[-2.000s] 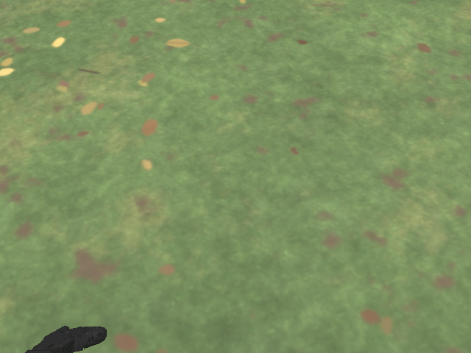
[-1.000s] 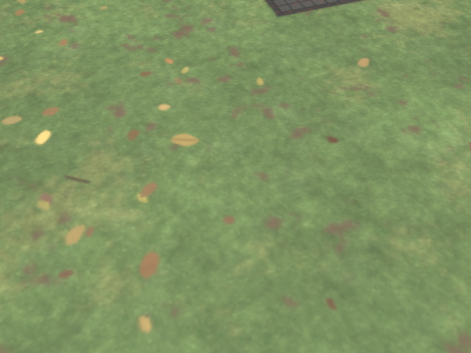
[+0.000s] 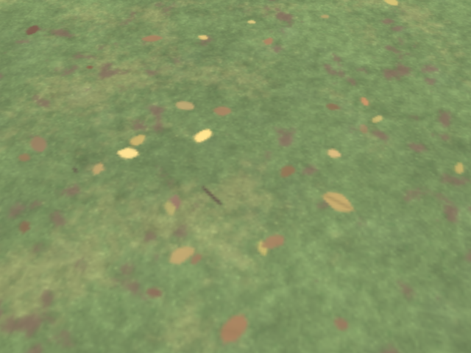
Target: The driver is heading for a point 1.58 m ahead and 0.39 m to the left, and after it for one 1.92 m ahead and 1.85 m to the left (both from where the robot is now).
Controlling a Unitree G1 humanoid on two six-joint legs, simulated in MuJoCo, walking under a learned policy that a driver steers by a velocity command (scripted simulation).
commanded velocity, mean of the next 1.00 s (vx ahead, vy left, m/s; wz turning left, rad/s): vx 0.00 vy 0.00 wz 0.40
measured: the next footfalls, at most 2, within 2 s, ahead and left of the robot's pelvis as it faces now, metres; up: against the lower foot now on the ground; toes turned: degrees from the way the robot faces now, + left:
right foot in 0.06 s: +0.07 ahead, -0.14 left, +0.00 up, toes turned +7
left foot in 0.48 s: +0.01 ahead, +0.13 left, +0.00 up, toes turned +19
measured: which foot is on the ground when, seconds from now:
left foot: down 0.00-0.06, up 0.08-0.46, down 0.48-1.00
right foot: up 0.00-0.04, down 0.06-0.48, up 0.50-0.84, down 0.86-1.00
